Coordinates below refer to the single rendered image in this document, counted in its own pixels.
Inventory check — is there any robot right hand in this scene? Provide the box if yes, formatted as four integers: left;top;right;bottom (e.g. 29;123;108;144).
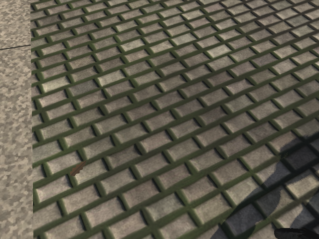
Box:
274;227;319;239

